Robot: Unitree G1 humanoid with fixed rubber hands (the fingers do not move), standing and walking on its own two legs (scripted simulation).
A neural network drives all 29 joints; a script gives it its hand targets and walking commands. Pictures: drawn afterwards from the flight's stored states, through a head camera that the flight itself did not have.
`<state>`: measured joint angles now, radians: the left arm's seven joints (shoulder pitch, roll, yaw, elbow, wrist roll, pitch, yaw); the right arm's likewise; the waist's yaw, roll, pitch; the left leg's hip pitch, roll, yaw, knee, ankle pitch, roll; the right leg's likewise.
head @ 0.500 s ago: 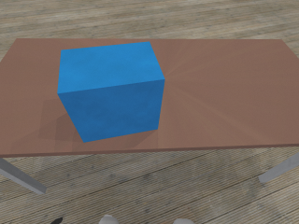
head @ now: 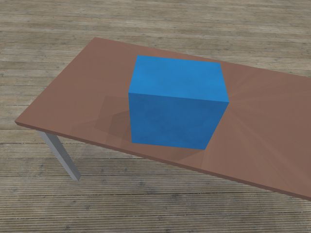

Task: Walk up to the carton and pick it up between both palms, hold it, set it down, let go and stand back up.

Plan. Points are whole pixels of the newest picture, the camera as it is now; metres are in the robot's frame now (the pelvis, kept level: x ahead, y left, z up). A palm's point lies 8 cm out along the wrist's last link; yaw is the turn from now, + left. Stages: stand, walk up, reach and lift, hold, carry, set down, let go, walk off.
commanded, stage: walk up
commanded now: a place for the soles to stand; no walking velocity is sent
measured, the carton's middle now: (173, 105) +0.52 -0.04 +0.00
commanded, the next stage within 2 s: reach and lift in 1.18 s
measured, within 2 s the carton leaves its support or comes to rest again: neither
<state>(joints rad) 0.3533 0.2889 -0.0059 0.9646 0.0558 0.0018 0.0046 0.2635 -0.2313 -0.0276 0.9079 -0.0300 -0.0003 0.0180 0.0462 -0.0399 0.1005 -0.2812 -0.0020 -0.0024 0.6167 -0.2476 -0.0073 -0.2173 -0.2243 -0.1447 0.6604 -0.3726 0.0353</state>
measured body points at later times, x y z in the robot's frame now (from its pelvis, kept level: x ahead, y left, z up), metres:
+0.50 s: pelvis +0.01 +0.00 +0.01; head +0.02 -0.01 +0.46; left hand +0.03 +0.26 -0.13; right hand +0.08 -0.24 -0.13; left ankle +0.03 +0.13 -0.72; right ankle +0.04 -0.11 -0.72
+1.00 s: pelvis +0.02 +0.01 +0.02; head +0.03 +0.01 +0.46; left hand +0.04 +0.27 -0.14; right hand +0.06 -0.25 -0.13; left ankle +0.03 +0.13 -0.72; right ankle +0.04 -0.11 -0.72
